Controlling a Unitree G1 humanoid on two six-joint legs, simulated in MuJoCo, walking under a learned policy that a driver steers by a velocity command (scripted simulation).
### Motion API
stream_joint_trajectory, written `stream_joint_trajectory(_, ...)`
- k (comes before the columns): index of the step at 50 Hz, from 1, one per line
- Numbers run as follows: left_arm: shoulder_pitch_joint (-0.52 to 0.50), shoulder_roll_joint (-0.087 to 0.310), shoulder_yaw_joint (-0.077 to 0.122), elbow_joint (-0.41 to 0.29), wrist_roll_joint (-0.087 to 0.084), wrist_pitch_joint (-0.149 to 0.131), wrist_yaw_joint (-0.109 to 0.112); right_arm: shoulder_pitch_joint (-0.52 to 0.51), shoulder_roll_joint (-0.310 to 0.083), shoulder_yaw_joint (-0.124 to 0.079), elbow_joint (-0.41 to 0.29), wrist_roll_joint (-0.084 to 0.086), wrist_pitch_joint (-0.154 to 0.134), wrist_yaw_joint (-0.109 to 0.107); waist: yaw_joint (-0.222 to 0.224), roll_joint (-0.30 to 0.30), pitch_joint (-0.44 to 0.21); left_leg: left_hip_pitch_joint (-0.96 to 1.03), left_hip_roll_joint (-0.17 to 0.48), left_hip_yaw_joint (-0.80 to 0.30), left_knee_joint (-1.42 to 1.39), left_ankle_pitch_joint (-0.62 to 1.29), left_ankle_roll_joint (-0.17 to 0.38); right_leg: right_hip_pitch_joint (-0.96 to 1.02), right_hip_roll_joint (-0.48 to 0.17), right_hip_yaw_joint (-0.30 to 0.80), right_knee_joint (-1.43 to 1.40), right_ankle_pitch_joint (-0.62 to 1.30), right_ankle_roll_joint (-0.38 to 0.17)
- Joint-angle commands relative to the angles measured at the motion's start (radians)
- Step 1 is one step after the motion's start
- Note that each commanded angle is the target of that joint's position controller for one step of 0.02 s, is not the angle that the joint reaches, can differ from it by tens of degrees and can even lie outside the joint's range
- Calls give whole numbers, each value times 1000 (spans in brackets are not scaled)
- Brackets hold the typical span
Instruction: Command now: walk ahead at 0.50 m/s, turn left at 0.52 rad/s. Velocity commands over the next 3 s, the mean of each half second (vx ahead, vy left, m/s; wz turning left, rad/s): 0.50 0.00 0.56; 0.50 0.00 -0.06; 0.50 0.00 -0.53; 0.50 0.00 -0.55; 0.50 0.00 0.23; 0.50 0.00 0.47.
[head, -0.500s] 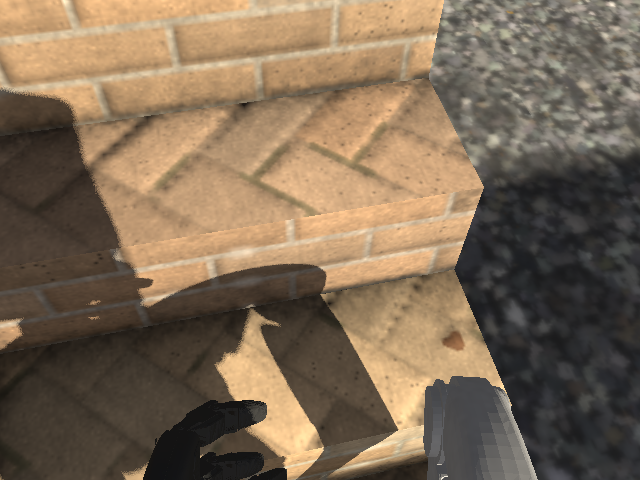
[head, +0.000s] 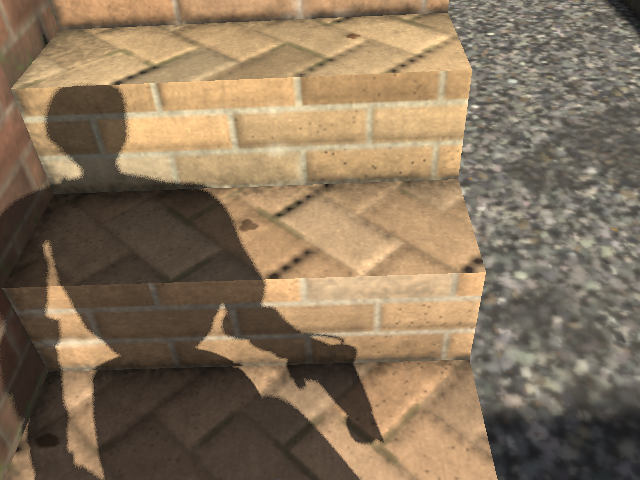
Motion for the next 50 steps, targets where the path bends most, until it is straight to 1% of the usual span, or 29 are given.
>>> stream_joint_trajectory(1,38,74,3,-32,23,-9,0,-71,-29,-1,-81,1,-6,5,-22,-72,178,-268,38,-37,132,-63,3,78,-269,228,-366,-105,-22)
stream_joint_trajectory(11,130,165,48,-22,30,0,9,-251,-89,-3,-216,8,77,-15,-20,-188,224,-183,167,116,-342,-324,24,308,-233,7,-505,233,-45)
stream_joint_trajectory(12,22,186,37,-48,-6,3,26,-226,-100,19,-221,52,74,-4,-98,-181,250,116,179,202,-823,-445,75,139,-171,-103,-538,631,-15)
stream_joint_trajectory(13,46,217,36,-24,-35,4,42,-154,-95,18,-217,86,88,-26,-126,-217,138,405,92,282,-932,-575,100,98,-175,-80,-461,1260,-100)
stream_joint_trajectory(15,54,300,26,-53,-100,46,31,186,-127,-2,-96,105,50,-23,-175,-315,-98,741,-81,277,-1042,-579,126,194,-219,-29,-68,1907,-182)
stream_joint_trajectory(16,2,316,35,-110,-94,51,3,277,-197,-32,-69,66,40,-16,-230,-269,-116,845,-42,-38,-1227,-499,177,24,-149,31,210,1666,-132)
stream_joint_trajectory(17,-57,294,41,-176,-63,37,-37,295,-330,-73,-61,34,59,-28,-212,-43,-143,901,99,-546,-1595,-822,254,-194,-6,81,518,1024,-56)
stream_joint_trajectory(18,-129,241,48,-212,-30,12,-82,198,-357,-86,-61,13,80,-25,-147,21,-133,850,210,-1094,-2037,-1154,305,-366,166,297,920,259,-33)
stream_joint_trajectory(19,-219,141,35,-292,17,0,-103,40,-292,-62,-89,3,71,-22,-76,-17,-31,679,221,-1119,-2043,-1088,249,-476,173,446,1245,298,-4)
stream_joint_trajectory(20,-265,29,-1,-364,19,-7,-97,-2,-230,-38,-64,-15,47,-36,-20,70,45,582,190,-948,-1974,-884,195,-554,172,461,1376,361,-10)
stream_joint_trajectory(23,-294,-102,-87,-425,45,-12,-64,48,-160,-8,71,-53,-34,-57,66,-41,179,511,124,-486,-1740,-397,190,-699,165,430,1461,409,-44)
stream_joint_trajectory(28,-288,-41,-70,-386,9,22,-16,301,-112,5,156,-7,-77,-59,-34,21,155,817,209,-356,-1844,-72,191,-1006,139,317,1596,262,-25)
stream_joint_trajectory(30,-474,-96,-79,-471,8,35,-2,387,-131,-3,207,-20,-101,-67,-95,78,175,989,275,-422,-1920,-94,190,-1300,126,342,1880,47,-48)
stream_joint_trajectory(32,-628,-135,-106,-542,24,66,-6,415,-131,3,235,-5,-104,-51,-108,1,200,1005,263,-329,-2011,-107,112,-1349,116,289,1747,-7,-85)
stream_joint_trajectory(34,-774,-121,-112,-621,1,85,-13,397,-123,13,228,29,-90,-80,-127,40,206,882,267,-254,-2199,59,99,-1124,93,248,1411,-42,-99)
stream_joint_trajectory(35,-724,-112,-114,-592,-16,94,-22,403,-130,13,226,31,-84,-95,-115,39,148,870,254,-161,-2306,292,120,-873,114,126,1205,-22,-108)
stream_joint_trajectory(36,-621,-104,-108,-531,-50,87,-28,314,-110,28,173,72,-86,-96,-59,15,84,741,218,-17,-2269,711,61,-471,147,76,908,3,-122)
stream_joint_trajectory(37,-450,-88,-103,-453,-52,93,-26,253,-174,29,135,105,-98,-105,15,13,-135,753,260,19,-2163,1331,31,-150,225,56,927,84,-122)
stream_joint_trajectory(38,-325,-50,-89,-444,-83,102,-8,232,-323,-13,113,100,-119,-119,86,116,-217,841,303,-3,-2002,1684,32,-78,230,132,816,-42,-101)
stream_joint_trajectory(39,-208,22,-65,-434,-80,108,-10,197,-384,-33,75,91,-128,-97,162,84,-347,898,333,-50,-1762,1840,36,49,228,220,646,-97,-132)
stream_joint_trajectory(40,-191,38,-61,-391,-61,95,-8,224,-356,-28,61,105,-127,-55,130,-11,-482,673,249,-73,-1527,1755,-29,341,195,314,488,-98,-200)
stream_joint_trajectory(41,23,96,-26,-308,-64,116,-1,99,-406,-47,31,82,-139,-20,259,-99,-578,724,155,-31,-1188,1201,-35,387,197,336,243,62,-218)
stream_joint_trajectory(42,-40,133,13,-232,-84,109,0,64,-294,-37,11,-1,-145,3,174,-322,-536,385,-36,-120,-553,75,-92,495,31,674,140,151,-330)
stream_joint_trajectory(43,33,131,37,-178,-72,107,-3,-120,-107,17,-31,-71,-166,-8,223,-122,-298,258,29,-208,-223,-51,-29,305,53,630,24,344,-325)
stream_joint_trajectory(44,13,158,48,-147,-36,101,4,-29,-53,18,-109,-50,-160,-13,111,21,-276,23,-2,-317,11,-67,-11,358,-119,845,-18,434,-358)
stream_joint_trajectory(45,-57,95,35,-141,-8,106,12,-78,-33,43,-167,-53,-126,-34,47,123,-146,8,57,-280,5,-117,30,60,-175,978,-191,-92,-325)
stream_joint_trajectory(46,-175,28,15,-116,5,92,22,-124,0,67,-233,-70,-95,-39,-55,82,65,-43,103,-333,-41,-146,34,-186,-128,919,-270,-347,-256)
stream_joint_trajectory(48,-265,25,-2,-123,-16,70,-3,64,-56,60,-171,-40,-46,-61,-146,126,161,59,125,-235,-245,-82,-4,-392,-36,659,-292,-228,-177)
stream_joint_trajectory(50,-295,81,0,-108,-33,34,-26,-9,-48,66,-203,10,-22,-93,-162,77,230,132,155,-64,-391,5,-29,-554,26,467,-311,-126,-213)
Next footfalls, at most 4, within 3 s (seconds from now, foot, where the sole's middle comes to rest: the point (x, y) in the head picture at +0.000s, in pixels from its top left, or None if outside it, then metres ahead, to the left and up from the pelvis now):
0.30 left None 0.25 0.13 -0.56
0.84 right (315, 419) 0.53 0.06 -0.35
1.28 left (71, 278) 0.65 0.42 -0.15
1.74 right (362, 276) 0.64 -0.02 -0.15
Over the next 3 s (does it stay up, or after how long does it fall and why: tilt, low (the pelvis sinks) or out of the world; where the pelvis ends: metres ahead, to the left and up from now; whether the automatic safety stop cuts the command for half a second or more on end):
stays up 0.56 0.22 0.54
